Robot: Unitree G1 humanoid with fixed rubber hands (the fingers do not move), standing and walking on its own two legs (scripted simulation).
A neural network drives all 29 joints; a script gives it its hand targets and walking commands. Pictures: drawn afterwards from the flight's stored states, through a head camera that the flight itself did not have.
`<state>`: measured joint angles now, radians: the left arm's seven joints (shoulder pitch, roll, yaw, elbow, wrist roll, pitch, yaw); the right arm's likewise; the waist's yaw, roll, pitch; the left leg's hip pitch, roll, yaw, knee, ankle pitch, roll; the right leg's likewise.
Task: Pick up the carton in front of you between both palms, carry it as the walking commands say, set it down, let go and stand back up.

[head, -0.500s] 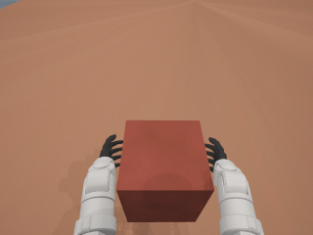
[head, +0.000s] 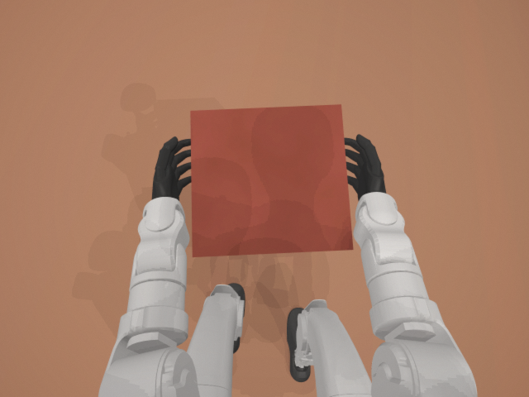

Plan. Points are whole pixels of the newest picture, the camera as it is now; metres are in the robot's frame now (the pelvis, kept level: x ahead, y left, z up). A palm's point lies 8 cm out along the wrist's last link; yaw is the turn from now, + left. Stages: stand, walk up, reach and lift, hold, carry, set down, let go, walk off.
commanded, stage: set down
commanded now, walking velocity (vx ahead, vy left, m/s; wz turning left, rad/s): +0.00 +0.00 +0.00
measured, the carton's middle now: (268, 192) +0.42 +0.04 -0.15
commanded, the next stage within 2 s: none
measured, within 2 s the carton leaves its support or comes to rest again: rests again in 1.90 s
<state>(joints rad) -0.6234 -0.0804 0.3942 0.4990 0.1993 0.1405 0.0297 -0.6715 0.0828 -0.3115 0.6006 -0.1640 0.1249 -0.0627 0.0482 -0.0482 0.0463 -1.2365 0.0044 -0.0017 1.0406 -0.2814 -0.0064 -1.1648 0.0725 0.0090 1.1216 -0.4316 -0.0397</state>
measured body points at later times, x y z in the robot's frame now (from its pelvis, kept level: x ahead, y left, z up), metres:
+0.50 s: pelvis -0.01 +0.01 -0.12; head +0.28 +0.03 +0.22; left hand +0.44 +0.21 -0.24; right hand +0.48 -0.09 -0.24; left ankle +0.10 +0.12 -0.64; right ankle +0.04 -0.09 -0.64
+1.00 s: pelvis -0.04 +0.01 -0.23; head +0.31 +0.02 +0.05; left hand +0.46 +0.21 -0.38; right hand +0.53 -0.09 -0.38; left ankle +0.10 +0.12 -0.64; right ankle +0.04 -0.09 -0.64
